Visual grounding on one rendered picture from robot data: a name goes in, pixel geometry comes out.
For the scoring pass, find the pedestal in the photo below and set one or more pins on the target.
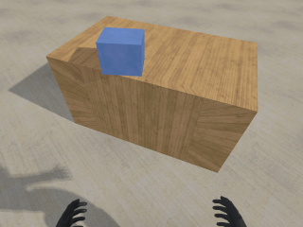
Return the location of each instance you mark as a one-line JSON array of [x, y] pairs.
[[197, 95]]

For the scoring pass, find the carton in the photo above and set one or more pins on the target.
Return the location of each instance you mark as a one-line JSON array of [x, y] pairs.
[[121, 51]]

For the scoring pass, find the robot right hand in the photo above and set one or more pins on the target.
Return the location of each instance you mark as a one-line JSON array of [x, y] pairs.
[[233, 216]]

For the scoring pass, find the robot left hand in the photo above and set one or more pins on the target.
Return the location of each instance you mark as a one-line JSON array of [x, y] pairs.
[[66, 220]]

